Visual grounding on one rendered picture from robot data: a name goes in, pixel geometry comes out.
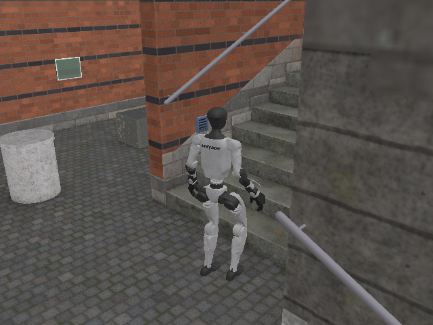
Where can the robot right forearm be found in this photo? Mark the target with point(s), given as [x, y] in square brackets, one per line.
[249, 186]

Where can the left robot thigh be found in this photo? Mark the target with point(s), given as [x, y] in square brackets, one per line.
[212, 212]

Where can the robot left forearm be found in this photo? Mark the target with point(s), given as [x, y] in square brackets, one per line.
[191, 175]

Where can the robot right hand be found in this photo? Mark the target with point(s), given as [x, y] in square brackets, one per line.
[260, 200]

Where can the robot right upper arm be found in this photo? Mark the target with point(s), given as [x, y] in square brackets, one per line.
[236, 156]

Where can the robot left hand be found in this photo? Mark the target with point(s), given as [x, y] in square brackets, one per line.
[192, 187]

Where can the right robot foot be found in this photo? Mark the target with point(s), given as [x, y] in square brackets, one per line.
[231, 275]

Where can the robot left upper arm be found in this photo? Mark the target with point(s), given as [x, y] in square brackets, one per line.
[194, 150]

